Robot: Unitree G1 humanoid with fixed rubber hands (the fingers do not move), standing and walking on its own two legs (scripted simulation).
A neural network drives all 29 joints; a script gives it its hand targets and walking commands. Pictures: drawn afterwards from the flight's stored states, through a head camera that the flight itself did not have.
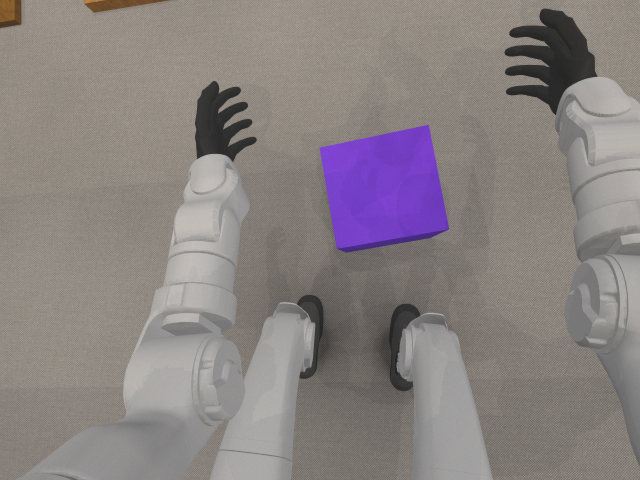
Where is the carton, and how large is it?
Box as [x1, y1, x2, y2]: [320, 125, 448, 251]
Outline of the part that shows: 428,125 320,147 336,246 338,249 344,251 351,251 430,237 448,229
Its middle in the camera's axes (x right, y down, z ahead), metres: +0.13 -0.09 +0.85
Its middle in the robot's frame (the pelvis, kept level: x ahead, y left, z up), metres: +0.48 -0.02 -0.51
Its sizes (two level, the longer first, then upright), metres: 0.210 0.200 0.250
